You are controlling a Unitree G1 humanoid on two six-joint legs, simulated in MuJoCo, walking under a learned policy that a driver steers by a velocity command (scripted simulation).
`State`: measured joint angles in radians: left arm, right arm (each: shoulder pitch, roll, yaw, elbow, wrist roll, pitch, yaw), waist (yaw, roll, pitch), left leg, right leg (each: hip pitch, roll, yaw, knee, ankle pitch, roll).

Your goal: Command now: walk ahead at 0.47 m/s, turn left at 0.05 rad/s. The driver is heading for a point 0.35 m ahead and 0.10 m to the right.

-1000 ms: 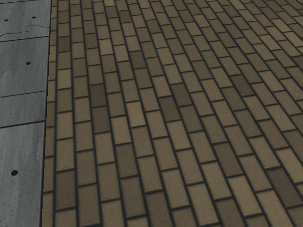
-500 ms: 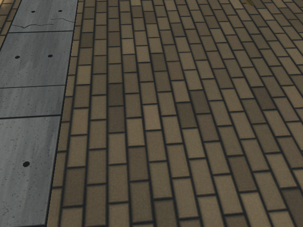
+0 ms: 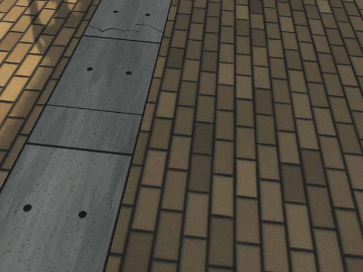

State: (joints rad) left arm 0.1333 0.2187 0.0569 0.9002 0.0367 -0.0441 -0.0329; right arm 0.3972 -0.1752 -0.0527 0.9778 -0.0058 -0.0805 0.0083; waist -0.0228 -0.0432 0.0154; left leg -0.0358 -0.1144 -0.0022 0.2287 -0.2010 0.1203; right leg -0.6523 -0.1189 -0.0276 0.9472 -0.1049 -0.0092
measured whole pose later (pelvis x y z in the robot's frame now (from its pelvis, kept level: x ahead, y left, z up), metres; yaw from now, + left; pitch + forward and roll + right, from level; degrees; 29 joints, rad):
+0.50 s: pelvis +0.26 -0.04 -0.01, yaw -7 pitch +0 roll +0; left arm 0.28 0.19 0.03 0.99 0.02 -0.08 0.00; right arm 0.21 -0.19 -0.04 0.93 -0.03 -0.04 -0.01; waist 0.00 0.02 0.10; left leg -0.52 0.05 -0.03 1.05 -0.31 0.02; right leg -0.20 0.11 -0.08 0.34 -0.13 -0.13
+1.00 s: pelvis +0.35 -0.01 +0.00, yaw -8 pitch -2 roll +0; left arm 0.30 0.16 0.00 1.09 0.01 -0.02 0.04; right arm 0.27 -0.14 0.00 1.09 -0.01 -0.03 -0.04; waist 0.01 -0.01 0.03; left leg -0.18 -0.02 0.05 0.39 -0.19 0.04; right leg -0.07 0.04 -0.03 0.36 -0.27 -0.05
